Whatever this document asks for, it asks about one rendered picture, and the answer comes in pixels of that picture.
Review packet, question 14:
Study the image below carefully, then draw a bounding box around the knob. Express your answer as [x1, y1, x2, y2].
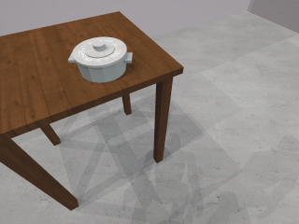
[93, 40, 106, 50]

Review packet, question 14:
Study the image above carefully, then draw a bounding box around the pot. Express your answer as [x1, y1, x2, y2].
[68, 52, 133, 83]

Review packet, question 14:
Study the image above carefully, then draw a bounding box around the lid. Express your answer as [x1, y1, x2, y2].
[72, 36, 127, 68]

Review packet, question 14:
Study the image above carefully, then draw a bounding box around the table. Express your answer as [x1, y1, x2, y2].
[0, 11, 184, 211]

